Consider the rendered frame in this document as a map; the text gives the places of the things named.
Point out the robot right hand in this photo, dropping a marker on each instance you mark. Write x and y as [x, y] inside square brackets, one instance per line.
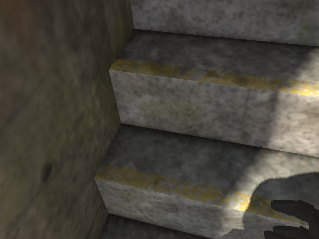
[301, 210]

